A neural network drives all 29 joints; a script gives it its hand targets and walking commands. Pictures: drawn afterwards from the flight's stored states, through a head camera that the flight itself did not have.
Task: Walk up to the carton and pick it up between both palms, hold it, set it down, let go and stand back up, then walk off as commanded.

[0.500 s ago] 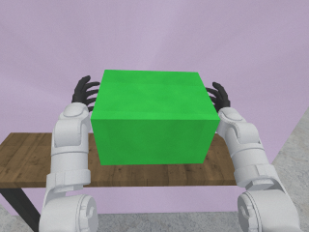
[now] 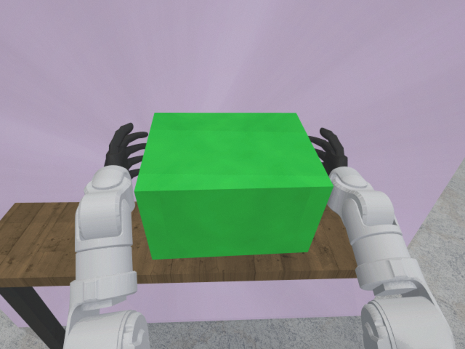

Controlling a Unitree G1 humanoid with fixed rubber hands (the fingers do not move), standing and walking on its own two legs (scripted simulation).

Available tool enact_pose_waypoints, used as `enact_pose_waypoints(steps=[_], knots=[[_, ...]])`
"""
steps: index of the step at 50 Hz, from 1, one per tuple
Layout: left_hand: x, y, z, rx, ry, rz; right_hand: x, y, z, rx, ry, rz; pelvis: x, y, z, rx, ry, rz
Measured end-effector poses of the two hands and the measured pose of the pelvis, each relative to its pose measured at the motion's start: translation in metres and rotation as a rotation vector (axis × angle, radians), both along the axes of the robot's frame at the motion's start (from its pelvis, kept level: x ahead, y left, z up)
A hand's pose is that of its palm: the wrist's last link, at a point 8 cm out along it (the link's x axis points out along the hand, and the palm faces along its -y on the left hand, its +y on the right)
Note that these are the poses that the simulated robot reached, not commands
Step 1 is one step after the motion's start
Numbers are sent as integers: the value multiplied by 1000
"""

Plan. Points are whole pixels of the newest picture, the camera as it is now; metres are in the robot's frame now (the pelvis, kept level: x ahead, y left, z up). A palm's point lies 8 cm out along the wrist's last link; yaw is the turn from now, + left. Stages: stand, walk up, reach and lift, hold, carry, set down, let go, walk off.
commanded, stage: hold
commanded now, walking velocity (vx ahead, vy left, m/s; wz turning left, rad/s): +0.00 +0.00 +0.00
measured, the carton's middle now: (229, 180) +0.37 +0.01 +0.17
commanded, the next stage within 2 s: none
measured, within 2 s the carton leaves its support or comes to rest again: neither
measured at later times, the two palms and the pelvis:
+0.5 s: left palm (120, 164) +0.35 +0.18 +0.22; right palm (337, 169) +0.35 -0.18 +0.21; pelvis -0.01 -0.01 +0.00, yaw +0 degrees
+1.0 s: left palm (117, 166) +0.35 +0.18 +0.22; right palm (332, 168) +0.36 -0.17 +0.20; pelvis +0.00 +0.00 +0.00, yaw +0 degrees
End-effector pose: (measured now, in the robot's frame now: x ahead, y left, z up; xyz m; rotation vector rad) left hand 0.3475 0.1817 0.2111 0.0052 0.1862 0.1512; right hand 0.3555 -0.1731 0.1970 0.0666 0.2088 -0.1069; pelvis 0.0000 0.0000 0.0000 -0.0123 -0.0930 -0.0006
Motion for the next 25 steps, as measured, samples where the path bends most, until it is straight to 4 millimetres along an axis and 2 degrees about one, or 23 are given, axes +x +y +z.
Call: enact_pose_waypoints(steps=[10, 25], knots=[[-4, -3, 11, -13, -40, 3, -6, -3, 6, 4, -40, -7, -10, -5, 0, 0, 33, -2], [2, -4, 12, -11, -22, -7, -3, -4, 8, -27, -25, -4, -14, -10, -1, 3, 44, 5]])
